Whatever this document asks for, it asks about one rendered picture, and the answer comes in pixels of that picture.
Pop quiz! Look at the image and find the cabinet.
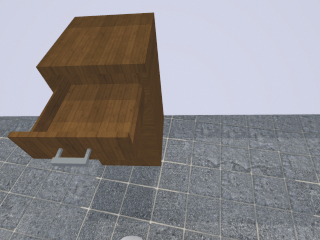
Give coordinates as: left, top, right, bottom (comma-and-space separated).
36, 12, 164, 167

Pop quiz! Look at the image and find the drawer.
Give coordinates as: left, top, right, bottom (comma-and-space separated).
7, 73, 146, 160

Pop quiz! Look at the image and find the handle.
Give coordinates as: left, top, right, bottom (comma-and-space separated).
50, 148, 91, 167

